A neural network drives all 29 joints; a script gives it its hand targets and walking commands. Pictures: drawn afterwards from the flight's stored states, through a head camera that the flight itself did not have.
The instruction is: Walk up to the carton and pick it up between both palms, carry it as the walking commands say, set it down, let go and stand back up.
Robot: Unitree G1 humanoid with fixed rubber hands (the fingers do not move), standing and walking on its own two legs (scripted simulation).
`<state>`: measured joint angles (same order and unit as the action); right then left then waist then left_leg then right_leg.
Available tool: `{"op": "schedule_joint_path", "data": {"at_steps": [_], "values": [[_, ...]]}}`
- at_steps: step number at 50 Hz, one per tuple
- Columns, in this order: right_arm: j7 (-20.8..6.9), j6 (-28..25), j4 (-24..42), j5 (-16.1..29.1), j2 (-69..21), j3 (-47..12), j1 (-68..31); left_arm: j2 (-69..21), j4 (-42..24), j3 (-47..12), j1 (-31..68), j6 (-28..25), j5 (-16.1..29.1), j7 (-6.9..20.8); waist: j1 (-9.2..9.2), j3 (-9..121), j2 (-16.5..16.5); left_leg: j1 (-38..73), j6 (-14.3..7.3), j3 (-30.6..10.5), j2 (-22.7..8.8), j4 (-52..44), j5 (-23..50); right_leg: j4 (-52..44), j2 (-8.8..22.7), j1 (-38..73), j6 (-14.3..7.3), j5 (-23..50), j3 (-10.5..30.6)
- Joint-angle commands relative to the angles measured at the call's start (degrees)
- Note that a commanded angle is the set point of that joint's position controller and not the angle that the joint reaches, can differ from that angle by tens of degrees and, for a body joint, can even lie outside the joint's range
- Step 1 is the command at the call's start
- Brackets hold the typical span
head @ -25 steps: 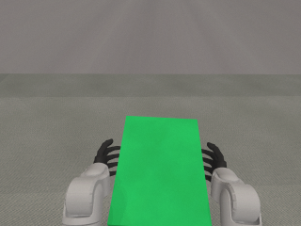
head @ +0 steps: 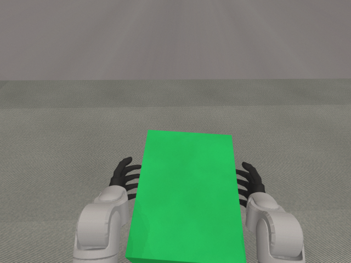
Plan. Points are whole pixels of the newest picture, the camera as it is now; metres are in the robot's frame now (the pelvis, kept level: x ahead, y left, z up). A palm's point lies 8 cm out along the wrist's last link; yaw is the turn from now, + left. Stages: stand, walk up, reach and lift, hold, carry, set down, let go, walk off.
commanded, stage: carry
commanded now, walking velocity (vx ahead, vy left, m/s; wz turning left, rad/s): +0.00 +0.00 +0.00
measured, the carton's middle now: (184, 205) +0.27 +0.00 +0.03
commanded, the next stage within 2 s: hold in 1.18 s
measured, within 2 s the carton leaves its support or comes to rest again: neither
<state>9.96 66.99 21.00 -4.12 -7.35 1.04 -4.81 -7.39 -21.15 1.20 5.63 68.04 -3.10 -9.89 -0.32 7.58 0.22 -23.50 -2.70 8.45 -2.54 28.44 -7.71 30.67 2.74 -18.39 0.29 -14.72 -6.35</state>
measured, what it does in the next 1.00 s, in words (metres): stands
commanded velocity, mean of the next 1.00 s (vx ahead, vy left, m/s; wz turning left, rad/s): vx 0.00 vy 0.00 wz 0.00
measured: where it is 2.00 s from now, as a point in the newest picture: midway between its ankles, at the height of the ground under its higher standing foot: outside the picture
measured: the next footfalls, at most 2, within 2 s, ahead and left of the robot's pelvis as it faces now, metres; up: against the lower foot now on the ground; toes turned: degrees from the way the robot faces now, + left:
none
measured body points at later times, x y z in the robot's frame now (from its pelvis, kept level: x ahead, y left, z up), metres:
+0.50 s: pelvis +0.02 +0.00 +0.00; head +0.00 +0.00 +0.45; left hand +0.29 +0.14 +0.09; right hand +0.29 -0.14 +0.09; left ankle +0.08 +0.09 -0.73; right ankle +0.01 -0.12 -0.73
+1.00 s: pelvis +0.03 +0.00 +0.00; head +0.01 +0.00 +0.45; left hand +0.30 +0.14 +0.09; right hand +0.30 -0.14 +0.09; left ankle +0.08 +0.09 -0.73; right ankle +0.01 -0.12 -0.73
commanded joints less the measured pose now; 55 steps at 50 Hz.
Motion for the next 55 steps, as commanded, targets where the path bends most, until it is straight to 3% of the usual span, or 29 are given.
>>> {"op": "schedule_joint_path", "data": {"at_steps": [1, 27, 55], "values": [[-8.1, -1.06, 5.31, 15.66, -48.39, -31.36, -21.44, -48.37, -5.15, -30.76, 21.72, -1.56, 15.36, 8.0, 0.11, 8.47, 0.33, 6.15, 0.34, -7.74, -6.11, -6.48, -6.7, -5.9, 4.37, 1.05, -1.43, -1.03, 5.31], [-8.02, -1.46, 5.81, 16.46, -48.48, -31.7, -21.01, -48.64, -5.54, -30.73, 20.98, -1.96, 15.62, 7.87, 0.34, 9.28, -0.03, 10.09, 0.02, -6.63, -5.91, -4.0, 3.3, -5.6, 4.93, 1.99, -1.27, 3.46, 5.14], [-8.25, -2.02, 6.13, 16.88, -48.86, -32.09, -20.46, -49.09, -5.77, -30.96, 20.33, -2.63, 16.2, 7.98, 0.33, 9.27, 0.05, 10.62, 0.03, -6.41, -6.07, -4.37, 3.9, -5.68, 4.92, 2.06, -1.23, 3.72, 4.83]]}}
